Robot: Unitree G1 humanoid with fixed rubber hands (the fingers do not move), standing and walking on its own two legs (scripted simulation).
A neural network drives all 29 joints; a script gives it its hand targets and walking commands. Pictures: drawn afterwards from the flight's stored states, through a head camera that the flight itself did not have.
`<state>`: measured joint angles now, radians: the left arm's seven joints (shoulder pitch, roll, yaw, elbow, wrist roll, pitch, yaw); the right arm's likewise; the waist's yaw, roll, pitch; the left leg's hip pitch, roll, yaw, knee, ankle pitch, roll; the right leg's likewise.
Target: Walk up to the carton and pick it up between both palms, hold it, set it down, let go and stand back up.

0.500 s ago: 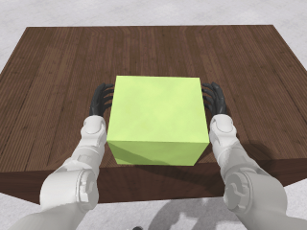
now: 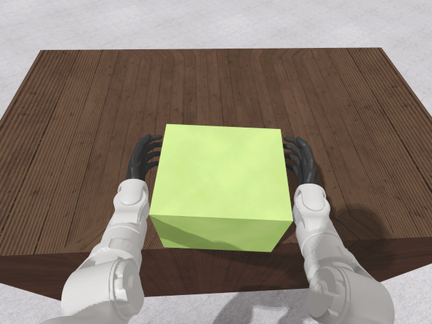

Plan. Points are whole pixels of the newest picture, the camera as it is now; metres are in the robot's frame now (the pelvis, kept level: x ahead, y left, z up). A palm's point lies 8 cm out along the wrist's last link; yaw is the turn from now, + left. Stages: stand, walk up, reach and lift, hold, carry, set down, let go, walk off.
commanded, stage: reach and lift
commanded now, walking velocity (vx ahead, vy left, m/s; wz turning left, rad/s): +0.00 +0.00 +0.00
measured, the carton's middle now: (220, 190) +0.39 +0.05 -0.03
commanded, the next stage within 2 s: none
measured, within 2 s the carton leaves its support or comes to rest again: leaves its support in 0.44 s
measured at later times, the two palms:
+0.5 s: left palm (135, 178) +0.36 +0.21 +0.03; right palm (307, 177) +0.39 -0.12 +0.04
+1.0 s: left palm (140, 169) +0.36 +0.19 +0.06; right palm (321, 179) +0.38 -0.13 +0.07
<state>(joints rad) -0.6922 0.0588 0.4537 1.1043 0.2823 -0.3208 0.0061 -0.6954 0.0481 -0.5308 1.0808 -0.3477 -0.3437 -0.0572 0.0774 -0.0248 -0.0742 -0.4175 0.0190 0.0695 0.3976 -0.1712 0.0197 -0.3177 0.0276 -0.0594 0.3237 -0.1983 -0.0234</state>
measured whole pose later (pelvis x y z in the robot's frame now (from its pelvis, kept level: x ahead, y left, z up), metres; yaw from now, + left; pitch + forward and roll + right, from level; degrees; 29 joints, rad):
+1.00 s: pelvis -0.02 +0.00 +0.01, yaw -1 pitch +8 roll -1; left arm -0.68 0.04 0.36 1.02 0.23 -0.26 0.04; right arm -0.68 -0.01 -0.42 1.10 -0.27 -0.37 -0.09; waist 0.08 -0.04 -0.10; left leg -0.34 0.02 0.08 0.28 -0.09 0.02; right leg -0.26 0.03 -0.05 0.24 -0.13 -0.03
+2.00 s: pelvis -0.03 +0.00 +0.01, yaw +1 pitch -4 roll -1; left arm -0.57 0.00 0.28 0.30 0.24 0.46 -0.01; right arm -0.59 -0.05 -0.12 0.67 0.08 0.11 -0.11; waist -0.03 -0.06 0.00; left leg -0.12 0.00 0.05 0.31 -0.12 0.03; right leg -0.03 0.01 -0.08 0.26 -0.17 -0.02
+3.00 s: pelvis -0.03 -0.01 +0.00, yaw +2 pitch -6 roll -1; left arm -0.55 0.00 0.29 0.14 0.27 0.61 -0.04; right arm -0.60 -0.07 -0.05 0.55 0.15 0.24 -0.15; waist -0.08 -0.07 0.03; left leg -0.08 0.00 0.05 0.31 -0.13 0.02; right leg 0.02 0.02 -0.08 0.26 -0.18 -0.02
